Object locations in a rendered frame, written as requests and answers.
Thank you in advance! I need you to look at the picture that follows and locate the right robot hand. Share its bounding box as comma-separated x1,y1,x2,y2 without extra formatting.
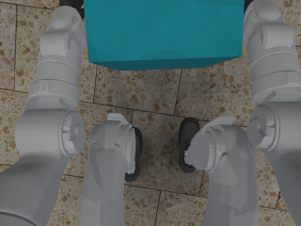
244,0,254,14

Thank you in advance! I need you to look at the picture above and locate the left robot forearm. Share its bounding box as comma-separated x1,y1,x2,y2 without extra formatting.
14,6,87,149

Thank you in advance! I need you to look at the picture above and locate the left robot hand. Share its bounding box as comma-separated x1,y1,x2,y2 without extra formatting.
59,0,85,21

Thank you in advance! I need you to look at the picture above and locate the right robot foot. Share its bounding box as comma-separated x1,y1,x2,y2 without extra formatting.
178,117,200,173

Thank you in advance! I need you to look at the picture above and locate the right robot forearm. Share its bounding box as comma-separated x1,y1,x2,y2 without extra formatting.
243,0,301,104

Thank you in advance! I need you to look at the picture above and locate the right robot upper arm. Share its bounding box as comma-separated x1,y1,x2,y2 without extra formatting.
246,101,301,226

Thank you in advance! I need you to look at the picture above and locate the carton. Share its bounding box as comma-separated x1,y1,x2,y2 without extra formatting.
83,0,245,71

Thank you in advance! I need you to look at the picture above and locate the left robot shin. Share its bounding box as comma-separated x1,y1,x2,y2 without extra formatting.
88,112,135,173

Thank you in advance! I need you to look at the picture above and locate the left robot upper arm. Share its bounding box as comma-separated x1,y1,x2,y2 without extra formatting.
0,108,87,226

